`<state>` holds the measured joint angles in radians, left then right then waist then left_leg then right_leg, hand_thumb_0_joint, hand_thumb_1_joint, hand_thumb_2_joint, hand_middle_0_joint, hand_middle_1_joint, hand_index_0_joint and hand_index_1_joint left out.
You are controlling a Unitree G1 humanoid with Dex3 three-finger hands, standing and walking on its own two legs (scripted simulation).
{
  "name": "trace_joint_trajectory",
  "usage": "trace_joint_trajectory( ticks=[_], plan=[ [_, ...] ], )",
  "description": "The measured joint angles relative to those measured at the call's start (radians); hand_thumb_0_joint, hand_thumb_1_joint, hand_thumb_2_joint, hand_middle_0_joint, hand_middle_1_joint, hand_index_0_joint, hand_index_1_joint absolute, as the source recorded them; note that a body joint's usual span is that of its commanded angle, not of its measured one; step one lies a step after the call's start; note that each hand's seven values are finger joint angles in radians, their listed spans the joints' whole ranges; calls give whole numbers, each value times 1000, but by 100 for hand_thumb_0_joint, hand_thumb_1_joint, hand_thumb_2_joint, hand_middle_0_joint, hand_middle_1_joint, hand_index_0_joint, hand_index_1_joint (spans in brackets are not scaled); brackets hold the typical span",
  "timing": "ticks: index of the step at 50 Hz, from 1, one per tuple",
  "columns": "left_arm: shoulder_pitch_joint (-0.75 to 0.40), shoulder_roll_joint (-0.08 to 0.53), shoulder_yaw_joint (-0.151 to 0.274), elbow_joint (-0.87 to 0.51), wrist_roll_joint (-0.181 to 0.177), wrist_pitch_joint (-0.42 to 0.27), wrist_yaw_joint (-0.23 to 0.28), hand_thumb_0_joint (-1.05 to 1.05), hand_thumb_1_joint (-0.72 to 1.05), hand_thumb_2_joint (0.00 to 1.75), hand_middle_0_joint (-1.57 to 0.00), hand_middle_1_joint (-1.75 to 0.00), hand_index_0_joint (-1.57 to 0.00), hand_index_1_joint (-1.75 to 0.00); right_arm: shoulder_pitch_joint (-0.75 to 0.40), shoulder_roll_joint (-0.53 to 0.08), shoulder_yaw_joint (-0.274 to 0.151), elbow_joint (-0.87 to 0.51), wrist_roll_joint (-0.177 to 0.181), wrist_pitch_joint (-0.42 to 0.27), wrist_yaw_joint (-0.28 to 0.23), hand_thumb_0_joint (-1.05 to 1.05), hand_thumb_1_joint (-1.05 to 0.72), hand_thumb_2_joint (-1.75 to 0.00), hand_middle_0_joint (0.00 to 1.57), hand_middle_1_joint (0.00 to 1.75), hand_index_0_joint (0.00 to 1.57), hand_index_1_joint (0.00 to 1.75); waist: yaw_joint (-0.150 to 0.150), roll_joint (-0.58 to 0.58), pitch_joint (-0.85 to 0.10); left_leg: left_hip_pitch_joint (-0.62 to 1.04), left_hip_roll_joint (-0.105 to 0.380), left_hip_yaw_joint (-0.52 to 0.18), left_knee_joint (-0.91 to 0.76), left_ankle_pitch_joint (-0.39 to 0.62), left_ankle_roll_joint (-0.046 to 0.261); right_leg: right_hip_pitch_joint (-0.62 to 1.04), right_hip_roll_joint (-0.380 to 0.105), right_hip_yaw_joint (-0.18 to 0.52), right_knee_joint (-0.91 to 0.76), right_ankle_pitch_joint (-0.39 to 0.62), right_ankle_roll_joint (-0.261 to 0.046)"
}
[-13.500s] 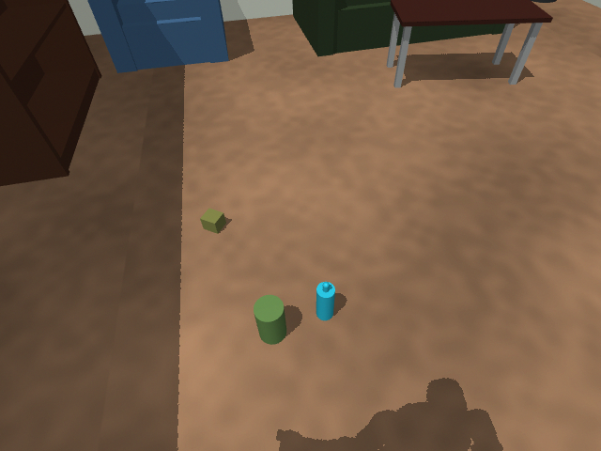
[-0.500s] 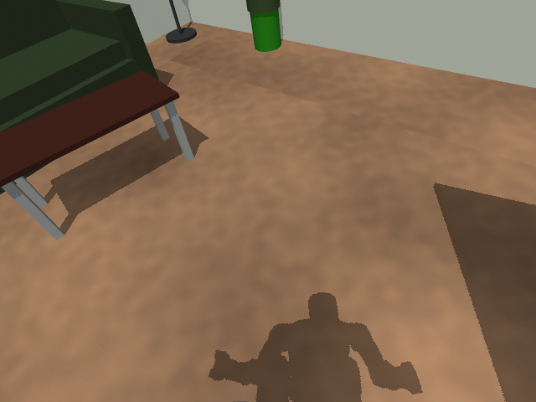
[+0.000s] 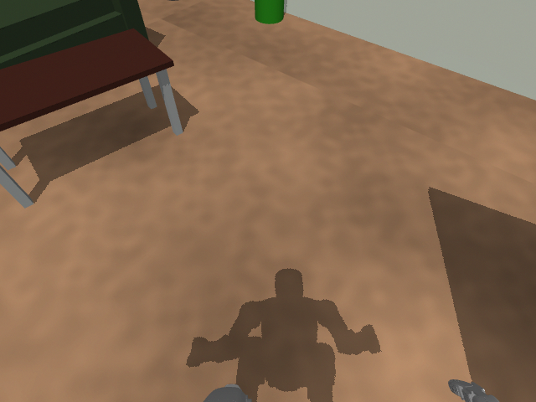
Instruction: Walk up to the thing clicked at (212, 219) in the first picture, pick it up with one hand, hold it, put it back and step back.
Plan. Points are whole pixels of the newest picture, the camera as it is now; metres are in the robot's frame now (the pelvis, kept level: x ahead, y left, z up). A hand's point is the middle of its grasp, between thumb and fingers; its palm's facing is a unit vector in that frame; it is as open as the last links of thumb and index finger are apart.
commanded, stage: walk up
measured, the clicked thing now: out of the picture -0.69 +1.17 -0.72
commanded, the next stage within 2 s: stand in 0.70 s
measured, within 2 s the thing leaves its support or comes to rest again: neither
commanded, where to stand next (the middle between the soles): +0.09 +0.02 m, yaw -1 degrees
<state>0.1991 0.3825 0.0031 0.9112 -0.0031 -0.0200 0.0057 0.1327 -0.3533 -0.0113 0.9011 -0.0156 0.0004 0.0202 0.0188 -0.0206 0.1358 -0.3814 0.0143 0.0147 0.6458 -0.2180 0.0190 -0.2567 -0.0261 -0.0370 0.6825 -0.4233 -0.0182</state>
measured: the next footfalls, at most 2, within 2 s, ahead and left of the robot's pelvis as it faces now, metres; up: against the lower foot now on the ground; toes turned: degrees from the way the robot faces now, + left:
none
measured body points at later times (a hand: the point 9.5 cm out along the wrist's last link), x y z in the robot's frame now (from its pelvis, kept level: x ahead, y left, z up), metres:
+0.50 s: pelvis +0.02 +0.00 +0.02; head +0.03 -0.01 +0.47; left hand +0.09 +0.31 -0.10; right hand +0.12 -0.31 -0.11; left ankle +0.08 +0.11 -0.72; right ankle +0.00 -0.13 -0.72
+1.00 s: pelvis +0.03 +0.00 +0.03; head +0.04 +0.01 +0.48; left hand +0.12 +0.30 -0.11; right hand +0.10 -0.30 -0.10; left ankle +0.08 +0.11 -0.72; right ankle +0.00 -0.13 -0.72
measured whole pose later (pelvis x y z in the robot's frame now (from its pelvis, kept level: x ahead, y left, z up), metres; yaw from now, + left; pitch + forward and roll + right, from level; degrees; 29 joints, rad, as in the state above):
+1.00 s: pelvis +0.03 +0.00 +0.03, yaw -1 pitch -2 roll +0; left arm 0.10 0.35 0.00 1.14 0.01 -0.01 -0.01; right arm 0.08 -0.34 -0.01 1.16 -0.01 -0.01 0.01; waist -0.01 -0.02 0.06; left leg -0.18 0.01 0.04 0.32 -0.10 0.01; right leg -0.06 -0.03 -0.02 0.32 -0.23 0.03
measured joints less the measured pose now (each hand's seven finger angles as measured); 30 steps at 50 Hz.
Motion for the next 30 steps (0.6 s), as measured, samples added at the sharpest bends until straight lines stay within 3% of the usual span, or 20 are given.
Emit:
trace_joint_trajectory(
  ticks=[1,4,10,30],
  plan=[
    [-1,-5,-2,13,3,-3,0,0,91,90,-21,-30,-20,-30,-11,-1,1,4,3,3,0,0,-90,-89,21,30,21,30,-1,11,-4,3,6,-4,3,-3,-3,15,5,-5,-32,70,12],
    [9,-14,-6,52,15,-9,1,0,90,90,-21,-30,-20,-30,-32,5,6,25,11,10,1,0,-90,-89,21,30,21,30,1,30,-36,25,13,-6,-20,2,-8,47,11,-8,-77,89,30],
    [17,-7,-7,118,17,-16,-5,0,90,90,-21,-30,-20,-30,-48,7,12,77,6,8,12,0,-90,-89,21,30,21,30,5,48,-82,72,8,-3,-102,31,-11,88,8,-7,-150,110,28],
    [-87,-18,-9,187,14,-10,-3,0,90,90,-21,-30,-20,-30,-48,-12,-3,222,7,14,4,0,-91,-89,21,30,20,30,-22,40,-64,175,2,7,-245,83,-16,188,5,0,-298,167,34]
  ],
)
